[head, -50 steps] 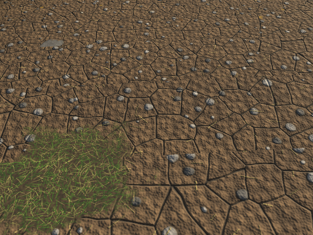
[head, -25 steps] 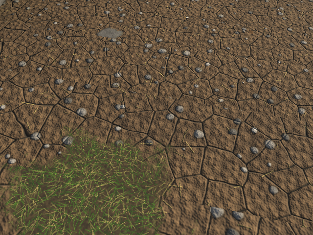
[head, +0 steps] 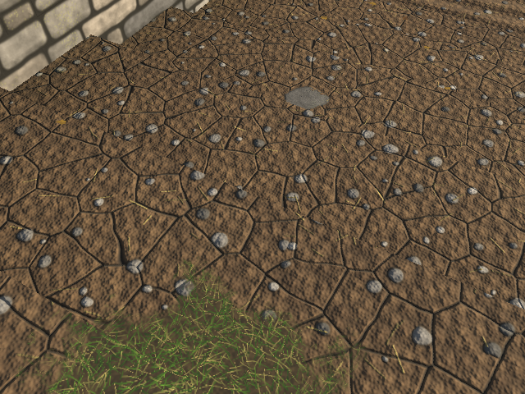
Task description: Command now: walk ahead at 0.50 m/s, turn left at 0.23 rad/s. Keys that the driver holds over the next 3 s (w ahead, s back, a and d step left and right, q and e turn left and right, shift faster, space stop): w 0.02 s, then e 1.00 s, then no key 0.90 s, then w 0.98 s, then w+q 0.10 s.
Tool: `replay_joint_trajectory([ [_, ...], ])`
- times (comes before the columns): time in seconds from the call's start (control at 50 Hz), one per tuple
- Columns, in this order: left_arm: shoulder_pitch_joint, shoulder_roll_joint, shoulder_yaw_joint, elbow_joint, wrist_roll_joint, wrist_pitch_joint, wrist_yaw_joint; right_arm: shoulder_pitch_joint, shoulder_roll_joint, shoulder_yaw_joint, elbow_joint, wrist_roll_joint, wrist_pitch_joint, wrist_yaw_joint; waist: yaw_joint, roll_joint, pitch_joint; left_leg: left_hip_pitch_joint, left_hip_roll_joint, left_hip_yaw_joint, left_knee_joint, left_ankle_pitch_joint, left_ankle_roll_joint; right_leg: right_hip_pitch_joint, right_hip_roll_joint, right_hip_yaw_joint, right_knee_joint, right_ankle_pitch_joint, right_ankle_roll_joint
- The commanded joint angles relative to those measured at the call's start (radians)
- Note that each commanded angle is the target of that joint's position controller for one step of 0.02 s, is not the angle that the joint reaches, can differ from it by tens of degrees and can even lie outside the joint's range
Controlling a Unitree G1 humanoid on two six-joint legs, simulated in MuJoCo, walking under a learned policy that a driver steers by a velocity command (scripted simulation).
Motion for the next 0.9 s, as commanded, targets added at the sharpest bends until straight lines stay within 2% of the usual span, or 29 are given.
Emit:
replay_joint_trajectory([
  [0.02, -0.028, 0.149, 0.033, -0.050, -0.007, -0.014, 0.005, -0.035, -0.031, 0.000, -0.080, -0.009, -0.016, 0.005, -0.014, -0.106, -0.003, -0.122, 0.074, -0.009, -0.173, 0.106, -0.010, 0.090, -0.273, 0.264, -0.226, 0.101, -0.198],
  [0.08, -0.012, 0.178, 0.036, -0.034, -0.016, 0.010, 0.014, -0.123, -0.006, 0.017, -0.097, -0.021, -0.033, 0.013, 0.009, -0.113, 0.007, 0.018, 0.023, 0.049, -0.401, 0.254, -0.032, 0.023, -0.218, 0.151, -0.179, 0.409, -0.168],
  [0.14, 0.063, 0.188, 0.034, 0.004, -0.031, 0.030, 0.019, -0.181, -0.030, 0.010, -0.121, -0.018, -0.042, 0.021, 0.025, -0.129, -0.009, 0.087, -0.027, 0.053, -0.515, 0.341, -0.033, 0.055, -0.218, 0.157, -0.111, 0.439, -0.149],
  [0.18, 0.060, 0.189, 0.029, 0.009, -0.030, 0.049, 0.029, -0.181, -0.053, -0.003, -0.136, -0.025, -0.051, 0.033, 0.000, -0.139, -0.038, 0.157, -0.048, 0.044, -0.592, 0.377, -0.009, 0.091, -0.213, 0.192, -0.039, 0.418, -0.113],
  [0.2, 0.039, 0.188, 0.028, 0.000, -0.032, 0.058, 0.033, -0.134, -0.068, -0.012, -0.125, -0.032, -0.053, 0.034, -0.033, -0.142, -0.061, 0.242, -0.052, 0.051, -0.641, 0.421, 0.010, 0.082, -0.196, 0.198, 0.014, 0.384, -0.087],
  [0.22, 0.034, 0.174, 0.024, -0.012, -0.029, 0.060, 0.037, -0.077, -0.098, -0.024, -0.113, -0.043, -0.053, 0.029, -0.057, -0.124, -0.100, 0.363, -0.017, 0.036, -0.659, 0.520, 0.036, 0.043, -0.155, 0.190, 0.092, 0.329, -0.052],
  [0.24, 0.015, 0.135, 0.008, -0.047, -0.007, 0.059, 0.042, -0.003, -0.177, -0.044, -0.122, -0.058, -0.049, 0.011, -0.090, -0.025, -0.203, 0.547, 0.152, -0.095, -0.615, 0.805, 0.091, -0.060, -0.081, 0.145, 0.289, 0.097, -0.002],
  [0.26, 0.183, 0.057, -0.014, -0.031, -0.001, 0.057, 0.046, 0.015, -0.199, -0.047, -0.131, -0.054, -0.026, 0.006, -0.054, 0.202, -0.329, 0.775, 0.398, -0.293, -0.581, 0.981, 0.246, -0.276, 0.003, 0.072, 0.590, -0.466, 0.059],
  [0.28, 0.200, 0.122, -0.001, -0.025, -0.018, 0.064, 0.048, 0.042, -0.154, -0.037, -0.125, -0.035, -0.007, 0.011, -0.079, 0.224, -0.375, 0.744, 0.408, -0.364, -0.634, 0.816, 0.277, -0.351, -0.014, 0.126, 0.749, -0.545, 0.073],
  [0.3, 0.137, 0.169, 0.019, -0.038, -0.034, 0.079, 0.054, 0.013, -0.124, -0.028, -0.123, -0.030, 0.002, 0.011, -0.078, 0.161, -0.286, 0.671, 0.357, -0.308, -0.673, 0.669, 0.249, -0.413, -0.039, 0.123, 0.831, -0.483, 0.081],
  [0.32, 0.102, 0.169, 0.024, -0.041, -0.033, 0.100, 0.065, -0.045, -0.103, -0.018, -0.124, -0.033, 0.006, 0.010, -0.057, 0.112, -0.217, 0.579, 0.319, -0.241, -0.703, 0.593, 0.224, -0.425, -0.061, 0.107, 0.850, -0.428, 0.088],
  [0.34, 0.101, 0.170, 0.033, -0.039, -0.027, 0.125, 0.075, -0.106, -0.077, -0.008, -0.127, -0.035, 0.009, 0.013, -0.031, 0.098, -0.164, 0.478, 0.296, -0.177, -0.737, 0.539, 0.217, -0.397, -0.081, 0.106, 0.843, -0.388, 0.099],
  [0.38, 0.119, 0.140, 0.036, -0.051, -0.022, 0.165, 0.084, -0.192, -0.072, -0.010, -0.127, -0.049, 0.006, 0.015, 0.015, 0.119, -0.121, 0.310, 0.259, -0.080, -0.802, 0.438, 0.211, -0.284, -0.091, 0.081, 0.814, -0.309, 0.113],
  [0.4, 0.098, 0.141, 0.040, -0.068, -0.023, 0.174, 0.089, -0.207, -0.071, -0.009, -0.121, -0.059, 0.004, 0.012, 0.018, 0.123, -0.112, 0.281, 0.246, -0.042, -0.822, 0.402, 0.211, -0.264, -0.090, 0.074, 0.795, -0.283, 0.112],
  [0.42, 0.082, 0.140, 0.041, -0.082, -0.021, 0.180, 0.091, -0.219, -0.074, -0.012, -0.117, -0.059, 0.002, 0.007, 0.020, 0.117, -0.110, 0.277, 0.251, -0.022, -0.831, 0.383, 0.213, -0.258, -0.092, 0.069, 0.763, -0.260, 0.109],
  [0.44, 0.053, 0.128, 0.037, -0.104, -0.014, 0.180, 0.085, -0.219, -0.084, -0.015, -0.110, -0.054, 0.003, -0.001, 0.014, 0.097, -0.116, 0.295, 0.266, -0.013, -0.835, 0.389, 0.223, -0.258, -0.098, 0.070, 0.723, -0.235, 0.104],
  [0.5, -0.021, 0.113, 0.025, -0.155, -0.013, 0.179, 0.063, -0.225, -0.112, -0.026, -0.090, -0.041, 0.019, -0.017, -0.004, 0.090, -0.127, 0.325, 0.286, 0.028, -0.840, 0.367, 0.227, -0.219, -0.118, 0.056, 0.585, -0.176, 0.087],
  [0.54, -0.028, 0.116, 0.023, -0.171, -0.014, 0.184, 0.049, -0.233, -0.131, -0.032, -0.082, -0.043, 0.033, -0.019, -0.006, 0.110, -0.135, 0.317, 0.271, 0.078, -0.831, 0.358, 0.227, -0.144, -0.096, 0.010, 0.526, -0.167, 0.083],
  [0.6, -0.041, 0.129, 0.025, -0.197, -0.015, 0.192, 0.030, -0.220, -0.147, -0.038, -0.061, -0.020, 0.053, -0.014, -0.011, 0.112, -0.119, 0.346, 0.291, 0.087, -0.791, 0.318, 0.206, -0.101, -0.087, -0.021, 0.390, -0.173, 0.051],
  [0.64, 0.034, 0.135, 0.034, -0.174, -0.013, 0.188, 0.020, -0.228, -0.154, -0.044, -0.044, 0.009, 0.069, -0.018, 0.031, 0.099, -0.118, 0.314, 0.286, 0.110, -0.712, 0.237, 0.134, 0.010, -0.065, -0.043, 0.175, -0.071, -0.010],
  [0.66, 0.070, 0.168, 0.048, -0.164, -0.004, 0.183, 0.021, -0.187, -0.124, -0.042, -0.021, 0.015, 0.076, -0.017, 0.032, 0.014, -0.093, 0.219, 0.231, 0.164, -0.575, 0.135, 0.054, 0.103, -0.083, 0.048, 0.050, 0.019, -0.057],
  [0.68, 0.078, 0.297, 0.077, -0.183, -0.001, 0.178, 0.040, -0.163, -0.062, -0.026, -0.041, -0.022, 0.074, -0.008, -0.009, -0.309, -0.060, -0.057, 0.078, 0.272, -0.250, -0.179, -0.066, 0.223, -0.347, 0.432, -0.035, 0.348, -0.172],
  [0.7, 0.067, 0.347, 0.078, -0.212, 0.030, 0.161, 0.034, -0.294, -0.091, -0.036, -0.099, -0.029, 0.061, -0.017, 0.043, -0.306, -0.038, -0.224, -0.042, 0.107, -0.069, -0.337, -0.091, 0.141, -0.433, 0.603, -0.084, 0.370, -0.323],
  [0.72, 0.009, 0.322, 0.068, -0.234, 0.055, 0.136, 0.028, -0.349, -0.122, -0.043, -0.107, -0.021, 0.055, -0.023, 0.037, -0.182, -0.037, -0.231, -0.034, 0.024, 0.035, -0.265, -0.077, 0.107, -0.397, 0.533, -0.099, 0.314, -0.305],
  [0.74, -0.052, 0.295, 0.060, -0.246, 0.037, 0.122, 0.031, -0.309, -0.133, -0.051, -0.091, -0.020, 0.058, -0.031, -0.005, -0.143, -0.039, -0.214, -0.022, 0.007, 0.062, -0.160, -0.067, 0.091, -0.347, 0.448, -0.088, 0.278, -0.244],
  [0.76, -0.100, 0.255, 0.048, -0.258, 0.010, 0.118, 0.036, -0.262, -0.132, -0.055, -0.060, -0.031, 0.065, -0.043, -0.028, -0.132, -0.054, -0.188, -0.010, -0.006, 0.070, -0.096, -0.069, 0.088, -0.308, 0.394, -0.076, 0.261, -0.195],
  [0.78, -0.130, 0.228, 0.036, -0.265, -0.009, 0.120, 0.041, -0.233, -0.135, -0.057, -0.052, -0.040, 0.071, -0.049, -0.044, -0.162, -0.063, -0.156, -0.015, -0.006, 0.094, -0.050, -0.078, 0.069, -0.285, 0.359, -0.066, 0.309, -0.175],
  [0.82, -0.110, 0.199, 0.021, -0.270, -0.008, 0.125, 0.051, -0.219, -0.127, -0.055, -0.053, -0.031, 0.070, -0.046, -0.049, -0.158, -0.094, -0.118, -0.037, -0.007, 0.121, 0.007, -0.086, 0.082, -0.254, 0.342, -0.059, 0.343, -0.165],
  [0.9, -0.050, 0.219, 0.024, -0.267, -0.011, 0.129, 0.069, -0.257, -0.105, -0.040, -0.073, -0.027, 0.060, -0.040, -0.016, -0.165, -0.096, -0.149, -0.052, -0.030, 0.000, 0.054, -0.093, 0.180, -0.246, 0.385, -0.054, 0.301, -0.169],
])
Next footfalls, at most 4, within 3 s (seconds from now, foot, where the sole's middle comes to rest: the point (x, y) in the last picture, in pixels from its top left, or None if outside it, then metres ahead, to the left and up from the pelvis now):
0.22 left None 0.28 0.15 -0.78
0.66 right None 0.15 -0.08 -0.78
1.22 left None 0.26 0.12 -0.78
1.52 right None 0.08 -0.09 -0.78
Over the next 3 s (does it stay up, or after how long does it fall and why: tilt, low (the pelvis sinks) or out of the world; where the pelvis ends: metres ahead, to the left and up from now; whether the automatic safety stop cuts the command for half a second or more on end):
stays up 0.48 -0.36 -0.20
